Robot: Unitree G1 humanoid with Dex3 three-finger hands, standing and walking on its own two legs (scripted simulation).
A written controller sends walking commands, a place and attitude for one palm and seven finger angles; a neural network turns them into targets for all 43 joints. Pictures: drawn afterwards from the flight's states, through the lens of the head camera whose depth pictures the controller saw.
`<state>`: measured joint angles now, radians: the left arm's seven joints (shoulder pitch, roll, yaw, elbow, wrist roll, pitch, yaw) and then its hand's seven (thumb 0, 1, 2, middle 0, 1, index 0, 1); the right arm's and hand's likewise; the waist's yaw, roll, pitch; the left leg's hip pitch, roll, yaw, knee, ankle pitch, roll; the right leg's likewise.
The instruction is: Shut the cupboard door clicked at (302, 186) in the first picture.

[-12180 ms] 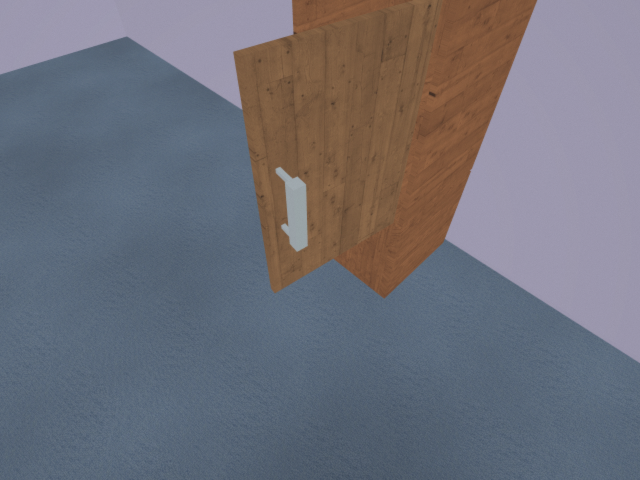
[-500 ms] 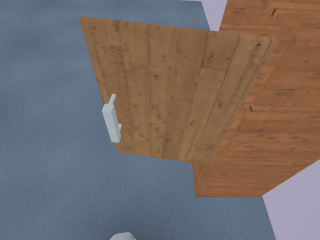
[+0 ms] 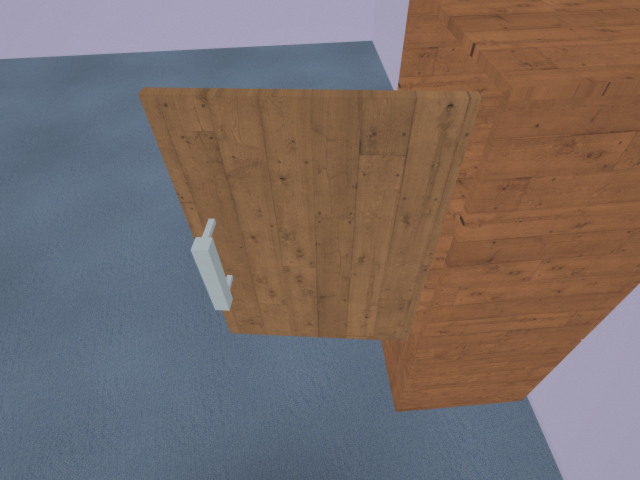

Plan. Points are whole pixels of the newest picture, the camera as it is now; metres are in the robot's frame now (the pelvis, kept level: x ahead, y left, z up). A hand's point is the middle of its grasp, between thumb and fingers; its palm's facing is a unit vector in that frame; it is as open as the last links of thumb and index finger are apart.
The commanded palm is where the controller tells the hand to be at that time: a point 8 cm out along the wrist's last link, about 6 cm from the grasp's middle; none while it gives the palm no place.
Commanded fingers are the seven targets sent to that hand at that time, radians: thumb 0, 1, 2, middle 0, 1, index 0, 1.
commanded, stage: come to a stop and stand still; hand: left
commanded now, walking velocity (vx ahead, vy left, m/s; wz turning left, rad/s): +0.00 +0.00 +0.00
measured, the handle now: (217, 265) +0.46 +0.20 -0.04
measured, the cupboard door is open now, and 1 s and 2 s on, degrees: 82 82 82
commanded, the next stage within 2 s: look again from close up in 1.66 s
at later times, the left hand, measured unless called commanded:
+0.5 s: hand out of the picture +0.02 +0.19 -0.17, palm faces +0.00 -0.98 -0.19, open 7.4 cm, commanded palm none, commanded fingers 0.00 0.90 0.90 -0.20 -0.30 -0.20 -0.30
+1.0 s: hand out of the picture +0.05 +0.22 -0.18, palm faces +0.00 -0.98 -0.19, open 7.4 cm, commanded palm none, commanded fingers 0.00 0.90 0.90 -0.20 -0.30 -0.20 -0.30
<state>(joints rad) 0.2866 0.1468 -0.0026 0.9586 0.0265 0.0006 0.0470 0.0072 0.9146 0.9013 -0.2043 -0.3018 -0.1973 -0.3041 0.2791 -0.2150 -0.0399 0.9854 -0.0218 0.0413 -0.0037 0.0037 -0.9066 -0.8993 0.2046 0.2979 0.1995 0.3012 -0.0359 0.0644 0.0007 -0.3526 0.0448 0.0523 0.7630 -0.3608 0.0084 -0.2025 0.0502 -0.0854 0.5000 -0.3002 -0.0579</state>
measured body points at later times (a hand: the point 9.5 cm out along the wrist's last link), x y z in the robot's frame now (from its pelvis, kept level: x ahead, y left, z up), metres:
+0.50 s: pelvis +0.02 +0.02 +0.01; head +0.03 +0.02 +0.46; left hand +0.02 +0.24 -0.15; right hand +0.03 -0.21 -0.15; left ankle -0.01 +0.10 -0.73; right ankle -0.02 -0.09 -0.73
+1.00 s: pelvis +0.04 +0.05 +0.01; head +0.05 +0.06 +0.46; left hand +0.05 +0.27 -0.16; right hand +0.06 -0.19 -0.14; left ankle -0.01 +0.10 -0.73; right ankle -0.02 -0.09 -0.73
